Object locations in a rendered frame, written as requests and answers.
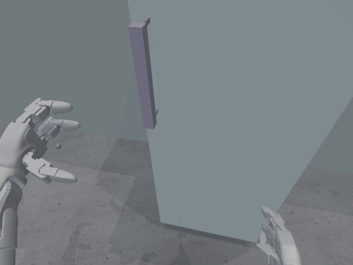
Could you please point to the right robot hand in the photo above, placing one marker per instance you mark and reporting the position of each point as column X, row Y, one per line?
column 283, row 249

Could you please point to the fridge door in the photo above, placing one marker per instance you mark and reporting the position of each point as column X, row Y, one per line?
column 246, row 92

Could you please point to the left robot hand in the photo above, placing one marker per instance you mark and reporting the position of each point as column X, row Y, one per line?
column 19, row 138

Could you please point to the handle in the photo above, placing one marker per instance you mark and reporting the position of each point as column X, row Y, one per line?
column 142, row 63

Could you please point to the left robot forearm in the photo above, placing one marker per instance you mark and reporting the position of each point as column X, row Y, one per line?
column 12, row 183

